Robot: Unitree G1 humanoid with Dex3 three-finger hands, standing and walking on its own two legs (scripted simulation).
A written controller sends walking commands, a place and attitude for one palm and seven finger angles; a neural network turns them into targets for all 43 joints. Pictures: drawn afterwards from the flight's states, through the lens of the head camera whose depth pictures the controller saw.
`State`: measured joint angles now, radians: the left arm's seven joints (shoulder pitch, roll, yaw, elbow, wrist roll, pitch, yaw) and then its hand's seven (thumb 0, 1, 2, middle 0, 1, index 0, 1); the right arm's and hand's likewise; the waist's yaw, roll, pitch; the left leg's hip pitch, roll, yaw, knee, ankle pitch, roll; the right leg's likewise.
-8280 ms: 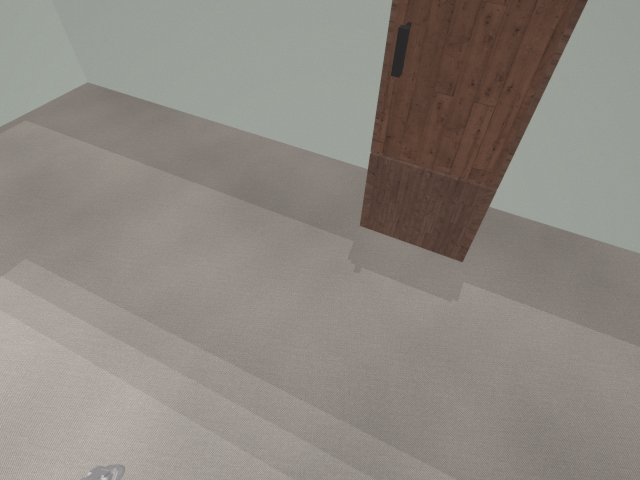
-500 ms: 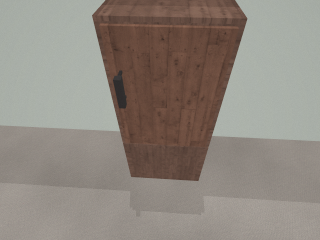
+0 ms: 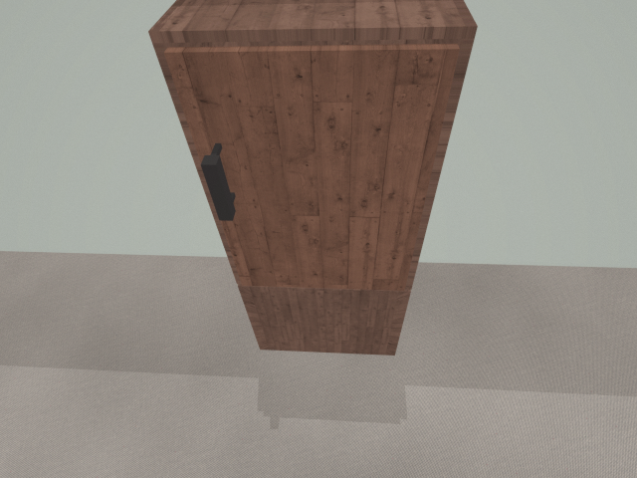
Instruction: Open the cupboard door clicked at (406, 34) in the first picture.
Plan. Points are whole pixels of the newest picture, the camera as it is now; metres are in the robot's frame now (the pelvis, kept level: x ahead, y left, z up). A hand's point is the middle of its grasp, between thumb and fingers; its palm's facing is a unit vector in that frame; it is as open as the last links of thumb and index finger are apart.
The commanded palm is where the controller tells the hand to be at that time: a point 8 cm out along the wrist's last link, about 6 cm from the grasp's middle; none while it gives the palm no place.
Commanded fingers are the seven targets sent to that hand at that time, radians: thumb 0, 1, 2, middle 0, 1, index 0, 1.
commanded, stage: shuffle to correct the standing spot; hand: left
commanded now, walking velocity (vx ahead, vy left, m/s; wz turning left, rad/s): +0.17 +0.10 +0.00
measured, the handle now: (222, 182) +0.59 +0.21 +0.03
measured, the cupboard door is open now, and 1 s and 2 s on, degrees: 0 0 0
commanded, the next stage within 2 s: come to a stop and stand still in 0.02 s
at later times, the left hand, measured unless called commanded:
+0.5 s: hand out of the picture +0.05 +0.19 -0.18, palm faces +0.03 -0.98 -0.22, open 7.3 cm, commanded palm none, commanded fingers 0.00 0.90 0.90 -0.20 -0.30 -0.20 -0.30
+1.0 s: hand out of the picture +0.04 +0.20 -0.17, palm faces +0.00 -0.97 -0.23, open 7.3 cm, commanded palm none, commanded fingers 0.00 0.90 0.90 -0.20 -0.30 -0.20 -0.30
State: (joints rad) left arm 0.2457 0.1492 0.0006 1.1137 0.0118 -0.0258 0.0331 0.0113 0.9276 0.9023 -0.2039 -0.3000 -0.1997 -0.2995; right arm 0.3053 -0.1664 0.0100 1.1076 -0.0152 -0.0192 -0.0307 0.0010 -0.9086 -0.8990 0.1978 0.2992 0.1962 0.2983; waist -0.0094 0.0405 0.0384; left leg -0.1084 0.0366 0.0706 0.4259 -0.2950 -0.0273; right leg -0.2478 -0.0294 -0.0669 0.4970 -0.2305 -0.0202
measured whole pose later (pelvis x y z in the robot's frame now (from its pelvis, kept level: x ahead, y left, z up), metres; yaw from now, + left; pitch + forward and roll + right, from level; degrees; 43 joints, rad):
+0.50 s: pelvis +0.03 +0.02 -0.01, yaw -1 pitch -1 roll +1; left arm 0.25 0.15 0.02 1.11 0.01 -0.01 0.04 0.01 0.92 0.90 -0.20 -0.30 -0.20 -0.30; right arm 0.30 -0.11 0.01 1.12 -0.01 -0.03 -0.05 0.00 -0.91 -0.90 0.20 0.30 0.20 0.30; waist 0.00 0.01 0.06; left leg -0.08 0.02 0.08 0.47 -0.37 -0.01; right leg -0.23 -0.04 -0.05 0.56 -0.31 0.00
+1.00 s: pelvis +0.01 +0.03 +0.00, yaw -1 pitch -2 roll +0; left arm 0.26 0.16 -0.01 1.08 0.01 0.00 0.03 0.01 0.92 0.90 -0.20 -0.30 -0.20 -0.30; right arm 0.28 -0.18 0.01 1.05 -0.02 -0.01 -0.03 0.01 -0.93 -0.90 0.20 0.30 0.20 0.30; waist 0.00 0.03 0.03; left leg -0.11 0.01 0.08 0.49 -0.35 0.01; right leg -0.24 -0.05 -0.04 0.54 -0.27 0.02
